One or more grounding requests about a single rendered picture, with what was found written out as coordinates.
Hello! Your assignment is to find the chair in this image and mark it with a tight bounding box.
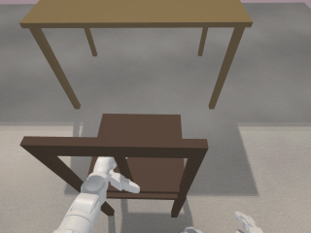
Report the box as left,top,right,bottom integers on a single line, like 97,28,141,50
19,114,209,217

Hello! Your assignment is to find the left robot hand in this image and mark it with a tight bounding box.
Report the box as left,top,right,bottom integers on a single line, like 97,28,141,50
93,156,140,193

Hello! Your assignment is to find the left robot forearm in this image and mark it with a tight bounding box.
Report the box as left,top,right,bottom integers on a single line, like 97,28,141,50
52,172,109,233

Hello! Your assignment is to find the right robot hand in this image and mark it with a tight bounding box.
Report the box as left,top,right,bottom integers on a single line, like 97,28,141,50
234,211,263,233

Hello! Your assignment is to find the table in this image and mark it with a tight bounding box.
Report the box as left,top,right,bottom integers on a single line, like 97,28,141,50
19,0,253,110

